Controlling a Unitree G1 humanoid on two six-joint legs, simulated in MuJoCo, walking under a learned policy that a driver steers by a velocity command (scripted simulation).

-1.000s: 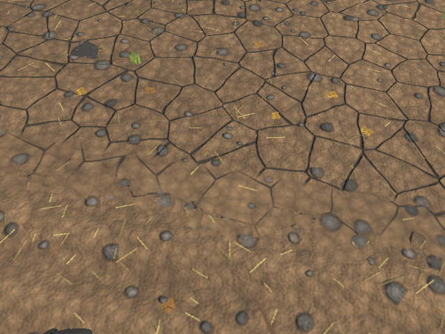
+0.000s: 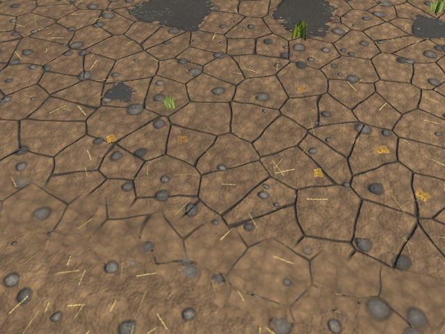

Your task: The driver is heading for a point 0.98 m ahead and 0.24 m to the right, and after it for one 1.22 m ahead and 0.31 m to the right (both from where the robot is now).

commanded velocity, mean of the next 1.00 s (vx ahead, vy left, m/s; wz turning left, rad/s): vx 0.20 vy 0.00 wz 0.00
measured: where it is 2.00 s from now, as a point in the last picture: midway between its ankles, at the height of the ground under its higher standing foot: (253, 256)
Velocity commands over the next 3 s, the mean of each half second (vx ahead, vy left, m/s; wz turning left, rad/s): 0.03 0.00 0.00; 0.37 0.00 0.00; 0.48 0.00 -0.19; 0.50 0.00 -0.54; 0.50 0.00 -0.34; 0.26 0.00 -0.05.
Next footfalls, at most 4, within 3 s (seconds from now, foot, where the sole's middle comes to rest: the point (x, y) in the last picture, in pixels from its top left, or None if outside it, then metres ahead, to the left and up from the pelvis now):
1.12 left None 0.43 0.11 -0.77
1.74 right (287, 278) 0.69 -0.17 -0.77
2.22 left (266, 190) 1.05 -0.12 -0.77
2.72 right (355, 174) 1.13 -0.48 -0.77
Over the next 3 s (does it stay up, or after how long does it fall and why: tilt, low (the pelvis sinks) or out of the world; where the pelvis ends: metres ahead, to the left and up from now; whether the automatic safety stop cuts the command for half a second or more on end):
stays up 1.10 -0.34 0.00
